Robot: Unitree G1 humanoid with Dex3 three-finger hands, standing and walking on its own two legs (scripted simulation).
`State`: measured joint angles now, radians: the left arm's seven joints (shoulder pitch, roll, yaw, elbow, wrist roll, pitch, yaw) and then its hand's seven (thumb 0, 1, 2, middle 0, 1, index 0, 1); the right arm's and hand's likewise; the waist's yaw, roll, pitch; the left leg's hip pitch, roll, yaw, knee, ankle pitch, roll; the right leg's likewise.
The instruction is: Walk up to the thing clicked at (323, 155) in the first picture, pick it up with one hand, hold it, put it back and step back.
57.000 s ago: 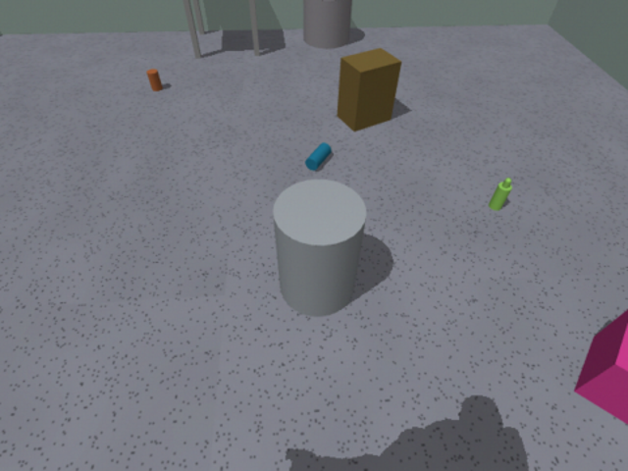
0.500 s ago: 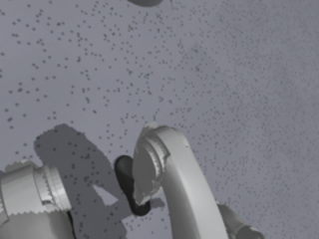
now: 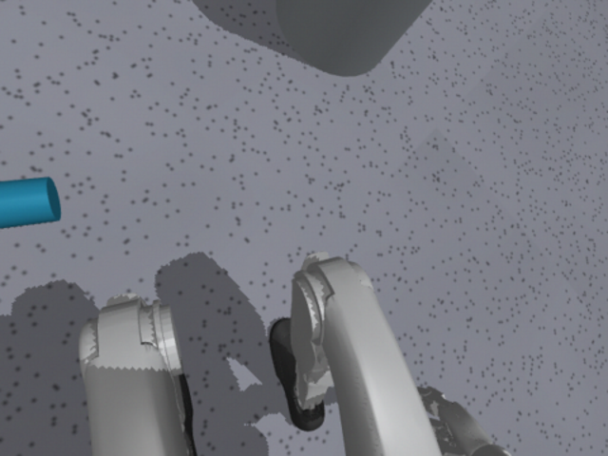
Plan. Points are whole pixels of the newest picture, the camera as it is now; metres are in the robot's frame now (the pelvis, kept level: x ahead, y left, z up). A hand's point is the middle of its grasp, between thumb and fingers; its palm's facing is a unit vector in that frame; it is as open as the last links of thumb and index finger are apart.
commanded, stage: withdraw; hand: left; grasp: from above
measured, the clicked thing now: out of the picture +0.47 +0.35 -0.31
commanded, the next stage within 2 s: home in 0.36 s
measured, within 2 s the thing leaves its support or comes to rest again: neither
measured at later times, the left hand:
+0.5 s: hand out of the picture +0.47 +0.35 -0.16, palm faces -0.44 -0.07 -0.89, open 13.3 cm
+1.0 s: hand out of the picture +0.37 +0.32 -0.03, palm faces -0.30 -0.56 -0.78, open 8.5 cm
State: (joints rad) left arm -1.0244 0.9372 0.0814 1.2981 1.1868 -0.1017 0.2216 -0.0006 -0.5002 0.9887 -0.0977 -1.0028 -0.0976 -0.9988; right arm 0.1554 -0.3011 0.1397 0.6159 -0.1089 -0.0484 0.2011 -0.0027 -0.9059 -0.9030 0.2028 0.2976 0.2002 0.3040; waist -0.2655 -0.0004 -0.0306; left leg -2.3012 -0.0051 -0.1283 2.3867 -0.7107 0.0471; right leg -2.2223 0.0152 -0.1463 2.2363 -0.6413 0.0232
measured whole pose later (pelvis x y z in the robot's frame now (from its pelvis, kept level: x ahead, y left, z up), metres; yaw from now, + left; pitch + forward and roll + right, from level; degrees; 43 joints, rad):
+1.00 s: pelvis +0.00 +0.00 +0.10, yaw +5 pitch +36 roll -8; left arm -0.50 0.62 0.10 0.69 0.62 0.00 -0.01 0.00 0.65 0.86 -0.22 -0.35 -0.21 -0.35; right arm 0.18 -0.28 0.02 0.62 0.00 0.04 0.08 0.00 -0.90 -0.90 0.20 0.30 0.20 0.30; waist -0.12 0.04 -0.17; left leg -2.02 -0.01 -0.07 2.07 -0.68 0.05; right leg -1.97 0.01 -0.08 1.96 -0.63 0.03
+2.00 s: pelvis +0.09 +0.01 +0.37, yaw +11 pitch +11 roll -3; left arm 0.52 0.23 0.02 -0.13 -0.06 0.45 0.04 0.01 0.90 0.90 -0.21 -0.30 -0.20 -0.30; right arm 0.29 -0.22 0.05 0.50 0.03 -0.21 -0.19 0.01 -0.90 -0.90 0.20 0.30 0.20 0.30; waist -0.04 0.05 -0.18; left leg -0.68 0.00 -0.06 0.99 -0.50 0.02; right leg -0.65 0.02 -0.05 0.91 -0.45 0.00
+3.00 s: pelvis +0.08 +0.00 +0.37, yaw +11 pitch +10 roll -3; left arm 0.50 0.23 0.02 -0.11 -0.05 0.44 0.02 0.01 0.91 0.90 -0.21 -0.30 -0.20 -0.30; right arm 0.29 -0.22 0.04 0.53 0.02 -0.24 -0.18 0.01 -0.90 -0.90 0.20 0.30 0.20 0.30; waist -0.04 0.04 -0.16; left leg -0.67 0.00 -0.05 1.00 -0.50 0.01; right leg -0.64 0.02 -0.05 0.93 -0.46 0.00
